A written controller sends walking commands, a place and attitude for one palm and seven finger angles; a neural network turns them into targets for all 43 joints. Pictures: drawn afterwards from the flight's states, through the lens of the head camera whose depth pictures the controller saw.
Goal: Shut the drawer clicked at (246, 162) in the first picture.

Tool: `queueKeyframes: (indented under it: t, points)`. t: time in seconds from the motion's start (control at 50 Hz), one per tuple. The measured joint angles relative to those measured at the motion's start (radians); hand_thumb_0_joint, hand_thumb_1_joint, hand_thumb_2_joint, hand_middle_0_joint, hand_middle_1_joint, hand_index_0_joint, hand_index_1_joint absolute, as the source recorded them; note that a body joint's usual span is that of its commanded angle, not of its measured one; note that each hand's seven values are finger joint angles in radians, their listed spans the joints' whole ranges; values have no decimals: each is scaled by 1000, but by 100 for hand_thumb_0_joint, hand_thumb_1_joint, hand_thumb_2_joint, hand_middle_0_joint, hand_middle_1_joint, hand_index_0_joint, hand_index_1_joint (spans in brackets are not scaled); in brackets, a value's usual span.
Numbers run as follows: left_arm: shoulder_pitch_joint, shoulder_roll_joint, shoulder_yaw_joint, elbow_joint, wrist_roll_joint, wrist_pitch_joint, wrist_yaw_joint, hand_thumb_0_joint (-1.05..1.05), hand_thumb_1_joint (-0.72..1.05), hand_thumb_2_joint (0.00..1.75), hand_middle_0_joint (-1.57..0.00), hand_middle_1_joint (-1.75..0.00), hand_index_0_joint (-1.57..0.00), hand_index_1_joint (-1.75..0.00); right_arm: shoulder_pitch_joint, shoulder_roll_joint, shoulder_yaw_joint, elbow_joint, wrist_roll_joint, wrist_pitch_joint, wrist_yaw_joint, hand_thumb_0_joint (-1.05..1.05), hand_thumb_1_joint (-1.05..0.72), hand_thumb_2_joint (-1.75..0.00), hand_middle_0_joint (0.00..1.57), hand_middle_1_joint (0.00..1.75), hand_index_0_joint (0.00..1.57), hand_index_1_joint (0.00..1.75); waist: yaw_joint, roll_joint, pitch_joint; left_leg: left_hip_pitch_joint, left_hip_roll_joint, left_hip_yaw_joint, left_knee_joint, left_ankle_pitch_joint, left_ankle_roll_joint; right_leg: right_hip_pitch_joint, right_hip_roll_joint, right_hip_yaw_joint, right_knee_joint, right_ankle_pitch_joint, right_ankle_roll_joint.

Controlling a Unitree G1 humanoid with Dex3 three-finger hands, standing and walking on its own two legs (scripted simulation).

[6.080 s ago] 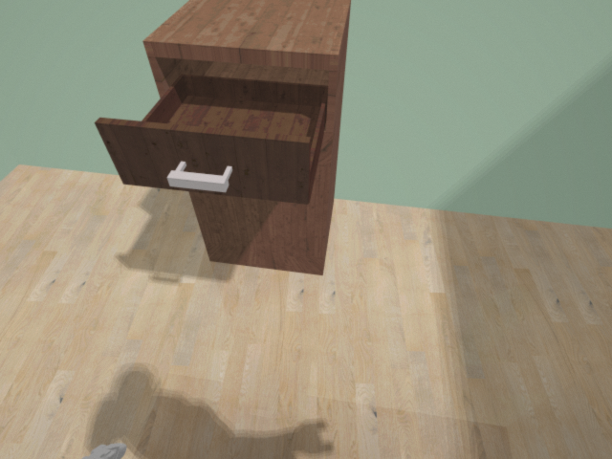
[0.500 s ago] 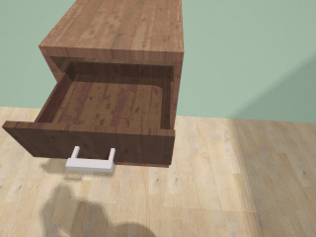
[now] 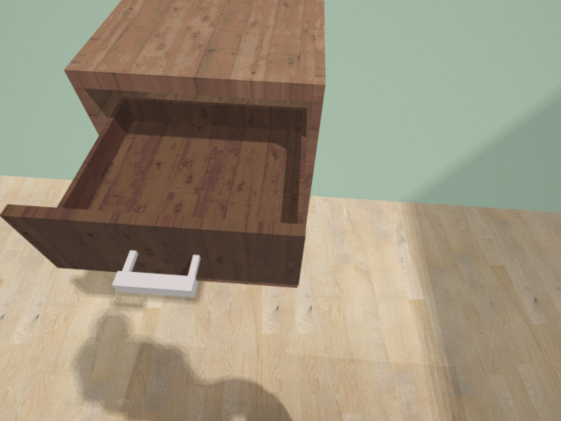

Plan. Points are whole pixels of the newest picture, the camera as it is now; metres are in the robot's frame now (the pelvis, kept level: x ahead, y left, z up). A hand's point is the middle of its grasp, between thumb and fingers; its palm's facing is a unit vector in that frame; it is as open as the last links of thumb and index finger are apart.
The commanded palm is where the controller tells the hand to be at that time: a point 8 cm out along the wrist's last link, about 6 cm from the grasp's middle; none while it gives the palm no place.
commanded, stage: come to a stop and stand still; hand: left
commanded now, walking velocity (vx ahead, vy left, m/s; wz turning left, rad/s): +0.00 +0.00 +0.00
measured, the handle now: (160, 271) +0.31 +0.21 +0.00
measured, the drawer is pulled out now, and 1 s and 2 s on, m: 0.30 0.30 0.29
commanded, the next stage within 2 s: look again from close up in 0.64 s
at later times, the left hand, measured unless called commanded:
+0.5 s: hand out of the picture +0.03 +0.21 -0.17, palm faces +0.00 -0.97 -0.23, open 7.4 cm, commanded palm none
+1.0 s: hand out of the picture +0.01 +0.19 -0.17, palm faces +0.00 -0.98 -0.21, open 7.4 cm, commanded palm none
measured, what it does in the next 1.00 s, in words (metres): stands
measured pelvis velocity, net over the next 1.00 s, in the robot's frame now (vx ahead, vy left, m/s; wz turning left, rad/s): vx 0.01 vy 0.02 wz -0.02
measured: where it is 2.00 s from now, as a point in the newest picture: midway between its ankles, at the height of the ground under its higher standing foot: outside the picture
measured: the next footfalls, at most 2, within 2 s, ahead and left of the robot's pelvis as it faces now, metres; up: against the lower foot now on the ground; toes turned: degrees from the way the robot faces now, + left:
none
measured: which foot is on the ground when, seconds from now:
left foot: down 0.00-1.00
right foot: down 0.00-1.00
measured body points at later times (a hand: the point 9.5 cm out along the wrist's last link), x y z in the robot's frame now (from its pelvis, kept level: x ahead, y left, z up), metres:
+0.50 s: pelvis -0.01 +0.03 +0.00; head +0.00 +0.02 +0.45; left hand +0.03 +0.26 -0.15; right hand +0.03 -0.20 -0.15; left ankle -0.02 +0.11 -0.73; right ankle +0.02 -0.12 -0.73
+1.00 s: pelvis +0.01 +0.02 +0.01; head +0.02 +0.01 +0.45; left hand +0.01 +0.24 -0.15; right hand +0.02 -0.20 -0.16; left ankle -0.02 +0.11 -0.73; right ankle +0.02 -0.12 -0.73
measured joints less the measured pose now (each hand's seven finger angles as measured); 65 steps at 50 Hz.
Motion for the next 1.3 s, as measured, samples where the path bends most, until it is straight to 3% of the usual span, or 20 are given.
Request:
queueKeyframes:
  t: [0.24, 0.62, 1.3]
  points:
    - [60, 34, -48, -53, -2, -10, -1, 0, 91, 90, -20, -30, -20, -30, 51, -17, 5, -74, -13, 3, 25, 1, -91, -89, 20, 30, 20, 30, -31, 46, -115, -58, 11, -12, 89, -36, 12, -19, 14, 0, 12, 2, 8]
    - [91, 1, -58, 11, -6, -14, -4, 0, 91, 90, -20, -30, -20, -30, 56, -15, 26, 2, -4, -23, 17, 1, -91, -89, 20, 30, 20, 30, -11, 37, -70, -1, -21, 19, -25, 14, 41, 17, -10, 31, -74, 50, 41]
    - [82, -24, -54, 87, -7, -34, 2, 0, 91, 90, -20, -30, -20, -30, 59, 14, 32, 106, 5, -34, 8, 1, -91, -89, 20, 30, 20, 30, -15, 38, -64, 71, 2, 22, -90, 23, 12, 74, 18, 32, -118, 49, 17]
